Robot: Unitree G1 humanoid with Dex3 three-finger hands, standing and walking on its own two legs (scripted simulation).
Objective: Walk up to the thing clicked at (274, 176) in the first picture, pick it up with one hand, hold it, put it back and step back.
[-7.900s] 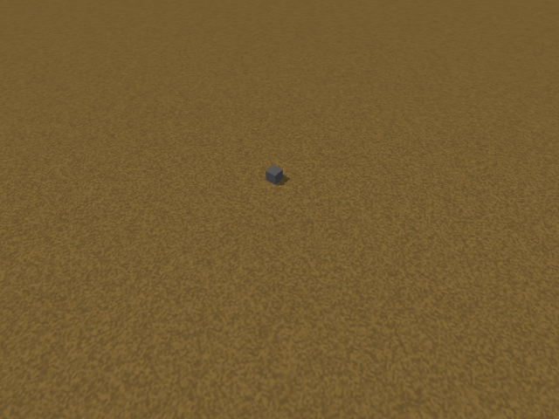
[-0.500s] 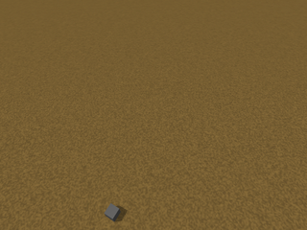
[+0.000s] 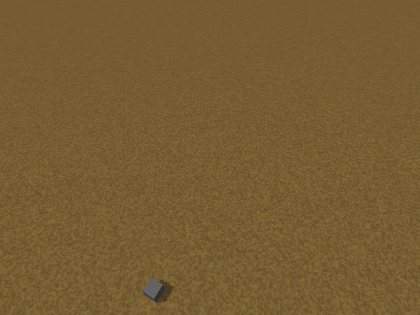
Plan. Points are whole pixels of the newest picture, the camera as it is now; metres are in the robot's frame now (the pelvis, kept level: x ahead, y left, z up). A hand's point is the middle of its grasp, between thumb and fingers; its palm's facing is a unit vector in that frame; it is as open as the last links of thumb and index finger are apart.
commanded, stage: stand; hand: left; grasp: from above
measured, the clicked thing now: (153, 289) +0.39 +0.27 -0.75
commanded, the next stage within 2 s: rise first in 0.32 s
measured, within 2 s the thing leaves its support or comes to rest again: neither
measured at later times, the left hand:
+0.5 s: hand out of the picture +0.09 +0.25 -0.15, palm faces +0.02 -0.94 -0.34, open 7.5 cm
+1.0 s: hand out of the picture +0.13 +0.27 -0.23, palm faces -0.06 -0.84 -0.53, open 13.5 cm
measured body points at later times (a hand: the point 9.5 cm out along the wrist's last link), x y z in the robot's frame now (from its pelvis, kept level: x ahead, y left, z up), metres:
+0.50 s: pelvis +0.00 +0.00 +0.00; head +0.02 +0.00 +0.45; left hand +0.09 +0.30 -0.13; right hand +0.08 -0.29 -0.14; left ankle -0.02 +0.14 -0.75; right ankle -0.01 -0.11 -0.75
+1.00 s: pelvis -0.02 +0.02 -0.07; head +0.07 +0.03 +0.37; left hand +0.13 +0.32 -0.19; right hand +0.12 -0.24 -0.18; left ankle -0.02 +0.14 -0.75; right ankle -0.01 -0.11 -0.75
